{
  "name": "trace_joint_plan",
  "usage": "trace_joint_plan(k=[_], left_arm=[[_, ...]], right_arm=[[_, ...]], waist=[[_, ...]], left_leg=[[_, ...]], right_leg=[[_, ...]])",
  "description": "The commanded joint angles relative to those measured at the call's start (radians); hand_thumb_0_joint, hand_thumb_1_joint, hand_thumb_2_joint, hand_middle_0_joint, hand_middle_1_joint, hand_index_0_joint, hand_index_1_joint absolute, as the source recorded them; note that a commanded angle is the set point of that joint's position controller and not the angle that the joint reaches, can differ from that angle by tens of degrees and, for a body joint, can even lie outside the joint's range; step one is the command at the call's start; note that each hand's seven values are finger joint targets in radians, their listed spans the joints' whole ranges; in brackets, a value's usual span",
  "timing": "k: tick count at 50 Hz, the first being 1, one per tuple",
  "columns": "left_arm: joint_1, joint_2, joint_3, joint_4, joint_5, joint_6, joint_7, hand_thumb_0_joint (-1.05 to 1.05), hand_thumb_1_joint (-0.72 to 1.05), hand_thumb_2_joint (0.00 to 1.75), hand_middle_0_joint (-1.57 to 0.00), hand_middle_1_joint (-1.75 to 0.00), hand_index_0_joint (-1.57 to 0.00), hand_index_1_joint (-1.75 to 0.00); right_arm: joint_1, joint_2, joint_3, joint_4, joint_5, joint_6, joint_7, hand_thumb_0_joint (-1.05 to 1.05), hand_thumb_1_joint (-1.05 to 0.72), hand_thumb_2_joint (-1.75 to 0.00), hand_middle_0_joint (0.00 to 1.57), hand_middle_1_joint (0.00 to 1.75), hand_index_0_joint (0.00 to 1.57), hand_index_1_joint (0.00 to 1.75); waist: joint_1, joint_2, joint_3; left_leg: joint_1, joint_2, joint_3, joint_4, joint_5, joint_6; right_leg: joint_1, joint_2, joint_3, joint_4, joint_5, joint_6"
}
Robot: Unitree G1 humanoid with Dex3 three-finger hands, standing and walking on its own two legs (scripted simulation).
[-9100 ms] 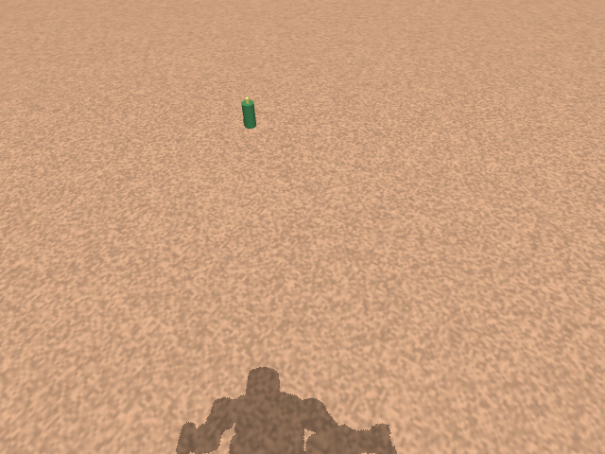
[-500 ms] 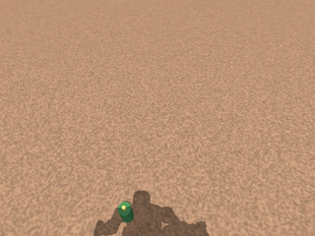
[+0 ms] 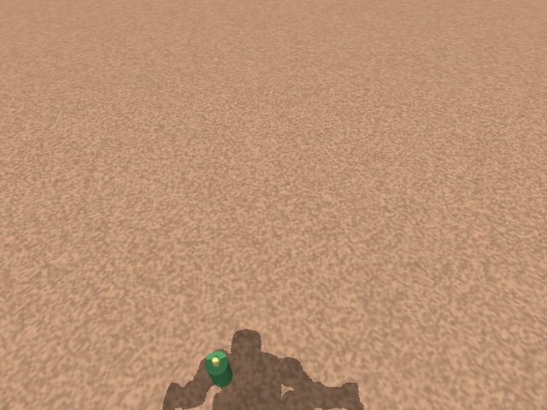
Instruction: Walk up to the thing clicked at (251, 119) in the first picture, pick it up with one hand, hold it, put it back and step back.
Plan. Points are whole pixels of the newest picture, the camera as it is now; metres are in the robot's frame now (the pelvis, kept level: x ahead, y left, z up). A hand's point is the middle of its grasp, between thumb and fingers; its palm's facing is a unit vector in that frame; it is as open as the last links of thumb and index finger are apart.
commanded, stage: go down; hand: left
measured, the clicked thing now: (218, 368) +0.37 +0.21 -0.69
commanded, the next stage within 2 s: none
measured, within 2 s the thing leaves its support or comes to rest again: neither
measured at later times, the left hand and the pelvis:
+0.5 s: hand out of the picture +0.14 +0.28 -0.19, palm faces +0.06 -0.95 -0.32, open 15.3 cm; pelvis -0.01 +0.01 -0.06, yaw +0 degrees
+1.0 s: hand out of the picture +0.13 +0.30 -0.22, palm faces +0.12 -0.95 -0.30, open 17.3 cm; pelvis -0.02 +0.01 -0.11, yaw +1 degrees
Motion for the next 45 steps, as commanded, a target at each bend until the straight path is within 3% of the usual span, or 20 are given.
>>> trace_joint_plan(k=[1,2,3,4,5,7,9,10,12,14,16,21,25,29,33,34,37,39,42,45], left_arm=[[-0.043,0.214,0.041,-0.054,0.0,-0.025,0.011,0.0,0.82,0.82,-0.28,-0.22,-0.27,-0.22],[-0.394,0.066,0.053,-0.405,-0.055,-0.12,0.029,0.0,0.74,0.74,-0.2,-0.14,-0.19,-0.14],[-0.489,0.106,0.067,-0.331,-0.056,-0.109,0.036,0.0,0.66,0.66,-0.12,-0.06,-0.11,-0.06],[-0.326,0.183,0.123,-0.158,-0.039,-0.068,0.043,0.0,0.58,0.58,-0.04,-0.03,-0.03,-0.02],[-0.246,0.194,0.143,-0.095,-0.031,-0.051,0.031,0.0,0.5,0.5,-0.01,-0.05,-0.02,-0.04],[-0.33,0.297,0.201,-0.176,0.002,-0.06,0.02,0.0,0.34,0.34,-0.01,-0.06,-0.02,-0.05],[-0.175,0.269,0.228,-0.079,0.039,-0.037,-0.006,0.0,0.23,0.22,-0.02,-0.07,-0.03,-0.06],[-0.098,0.254,0.249,-0.061,0.056,-0.024,-0.02,0.0,0.21,0.21,-0.02,-0.07,-0.03,-0.06],[-0.091,0.264,0.279,-0.146,0.062,-0.009,-0.029,0.0,0.09,0.17,-0.04,-0.07,-0.05,-0.06],[-0.109,0.22,0.265,-0.154,0.06,0.02,-0.033,0.0,-0.05,0.14,-0.05,-0.1,-0.06,-0.08],[-0.131,0.224,0.275,-0.192,0.059,0.036,-0.041,0.0,-0.14,0.18,-0.05,-0.15,-0.06,-0.14],[-0.062,0.202,0.284,-0.391,0.044,0.043,-0.075,0.0,-0.38,0.12,-0.06,-0.13,-0.06,-0.12],[-0.052,0.207,0.298,-0.58,0.033,0.058,-0.073,0.0,-0.5,0.08,-0.07,-0.13,-0.08,-0.13],[0.042,0.195,0.301,-0.651,0.036,0.1,-0.063,0.0,-0.57,0.09,-0.08,-0.14,-0.08,-0.14],[0.09,0.214,0.33,-0.777,0.027,0.138,-0.058,0.0,-0.56,0.0,-0.08,-0.05,-0.08,-0.05],[0.108,0.194,0.315,-0.769,0.024,0.149,-0.06,0.0,-0.56,0.0,-0.08,-0.05,-0.08,-0.04],[0.144,0.209,0.341,-0.822,0.018,0.168,-0.059,0.0,-0.55,0.03,-0.08,-0.06,-0.08,-0.06],[0.16,0.192,0.34,-0.816,0.01,0.18,-0.066,0.0,-0.53,0.02,-0.08,-0.05,-0.08,-0.05],[0.171,0.199,0.367,-0.824,-0.004,0.171,-0.082,0.0,-0.55,0.02,-0.08,-0.05,-0.08,-0.05],[0.198,0.217,0.401,-0.83,-0.02,0.143,-0.112,0.0,-0.55,0.01,-0.09,-0.04,-0.08,-0.05]], right_arm=[[-0.039,-0.213,-0.041,-0.062,0.005,-0.018,-0.016,0.0,-0.93,-0.91,0.21,0.3,0.2,0.3],[-0.022,-0.042,0.008,-0.347,0.073,-0.07,-0.038,0.0,-1.01,-0.93,0.2,0.3,0.2,0.3],[0.034,-0.072,0.001,-0.288,0.076,-0.069,-0.048,0.0,-1.02,-0.93,0.2,0.3,0.2,0.3],[0.056,-0.101,-0.013,-0.28,0.072,-0.058,-0.053,0.0,-1.03,-0.94,0.2,0.3,0.2,0.3],[0.067,-0.103,-0.026,-0.305,0.072,-0.051,-0.052,0.0,-1.02,-0.93,0.2,0.3,0.2,0.3],[0.103,-0.105,-0.056,-0.339,0.06,-0.06,-0.065,0.0,-1.01,-0.93,0.2,0.3,0.2,0.3],[0.138,-0.095,-0.073,-0.362,0.041,-0.066,-0.057,0.0,-0.99,-0.92,0.2,0.3,0.2,0.3],[0.141,-0.092,-0.084,-0.38,0.032,-0.066,-0.049,0.0,-0.99,-0.92,0.2,0.3,0.2,0.3],[0.141,-0.082,-0.09,-0.427,0.033,-0.068,-0.047,0.0,-0.97,-0.92,0.2,0.3,0.2,0.3],[0.121,-0.07,-0.084,-0.462,0.031,-0.071,-0.042,0.0,-0.97,-0.91,0.2,0.3,0.2,0.3],[0.098,-0.072,-0.086,-0.5,0.035,-0.077,-0.036,0.0,-0.96,-0.91,0.2,0.3,0.2,0.3],[0.109,-0.065,-0.098,-0.579,0.039,-0.105,-0.035,0.0,-0.93,-0.9,0.2,0.3,0.2,0.3],[0.118,-0.065,-0.104,-0.617,0.04,-0.127,-0.049,0.0,-0.91,-0.9,0.2,0.3,0.2,0.3],[0.115,-0.06,-0.101,-0.643,0.036,-0.144,-0.061,0.0,-0.89,-0.89,0.2,0.3,0.2,0.3],[0.113,-0.052,-0.09,-0.665,0.031,-0.162,-0.074,0.0,-0.88,-0.89,0.2,0.3,0.2,0.3],[0.111,-0.057,-0.089,-0.669,0.031,-0.167,-0.074,0.0,-0.88,-0.89,0.2,0.3,0.2,0.3],[0.108,-0.045,-0.082,-0.684,0.027,-0.177,-0.084,0.0,-0.89,-0.89,0.2,0.3,0.2,0.3],[0.102,-0.042,-0.076,-0.692,0.026,-0.183,-0.085,0.0,-0.9,-0.9,0.2,0.3,0.2,0.3],[0.095,-0.041,-0.074,-0.703,0.021,-0.196,-0.085,0.0,-0.9,-0.9,0.2,0.3,0.2,0.3],[0.096,-0.042,-0.078,-0.713,0.017,-0.207,-0.081,0.0,-0.92,-0.9,0.2,0.3,0.2,0.3]], waist=[[0.003,-0.002,-0.054],[-0.115,-0.014,0.03],[-0.085,-0.01,-0.015],[-0.065,-0.048,0.003],[-0.035,-0.065,-0.005],[-0.019,-0.016,-0.168],[-0.015,-0.028,-0.237],[0.016,0.001,-0.261],[0.037,0.043,-0.33],[0.023,0.034,-0.27],[0.012,0.04,-0.238],[0.002,0.021,-0.297],[-0.02,0.046,-0.35],[-0.023,0.058,-0.34],[-0.019,0.095,-0.388],[-0.034,0.082,-0.356],[-0.023,0.096,-0.389],[-0.033,0.085,-0.372],[-0.029,0.089,-0.362],[-0.019,0.08,-0.401]], left_leg=[[-0.03,0.116,-0.084,-0.048,0.121,0.032],[-0.149,-0.022,0.033,0.018,-0.015,0.027],[-0.148,-0.031,0.035,0.038,-0.033,0.03],[-0.193,-0.036,0.034,0.061,-0.064,0.033],[-0.225,-0.029,0.034,0.098,-0.039,0.029],[-0.225,-0.033,0.029,0.154,0.021,0.028],[-0.286,-0.036,0.016,0.228,0.083,0.025],[-0.322,-0.043,0.018,0.265,0.103,0.022],[-0.322,-0.047,0.016,0.289,0.142,0.013],[-0.392,-0.043,0.013,0.321,0.104,0.011],[-0.452,-0.035,0.002,0.37,0.055,0.01],[-0.53,-0.024,-0.01,0.467,-0.023,0.017],[-0.537,-0.006,-0.03,0.511,-0.012,0.01],[-0.573,0.004,-0.05,0.546,-0.034,0.005],[-0.579,0.003,-0.043,0.59,-0.016,0.004],[-0.595,0.01,-0.059,0.59,-0.015,0.001],[-0.61,0.005,-0.053,0.627,0.014,0.004],[-0.642,0.003,-0.053,0.646,0.013,0.005],[-0.685,0.001,-0.056,0.674,-0.022,0.008],[-0.719,-0.002,-0.056,0.725,0.022,0.01]], right_leg=[[0.029,-0.116,0.092,-0.04,0.129,-0.032],[-0.198,0.025,0.001,0.022,0.011,-0.02],[-0.149,0.02,-0.004,0.029,-0.021,-0.02],[-0.162,0.027,-0.016,0.036,-0.073,-0.025],[-0.179,0.031,-0.019,0.066,-0.071,-0.026],[-0.157,0.019,-0.005,0.133,0.004,-0.026],[-0.16,0.016,-0.004,0.218,0.084,-0.026],[-0.159,0.014,-0.003,0.253,0.096,-0.032],[-0.142,0.016,0.002,0.285,0.125,-0.038],[-0.213,0.02,-0.002,0.306,0.075,-0.038],[-0.307,0.025,-0.008,0.348,0.011,-0.041],[-0.424,0.031,-0.016,0.455,-0.07,-0.04],[-0.493,0.036,-0.025,0.529,-0.077,-0.041],[-0.557,0.034,-0.027,0.575,-0.104,-0.039],[-0.566,0.028,-0.02,0.609,-0.091,-0.041],[-0.588,0.031,-0.027,0.624,-0.099,-0.038],[-0.586,0.027,-0.026,0.645,-0.078,-0.04],[-0.612,0.027,-0.027,0.66,-0.078,-0.04],[-0.654,0.026,-0.03,0.686,-0.106,-0.041],[-0.674,0.026,-0.03,0.734,-0.073,-0.042]])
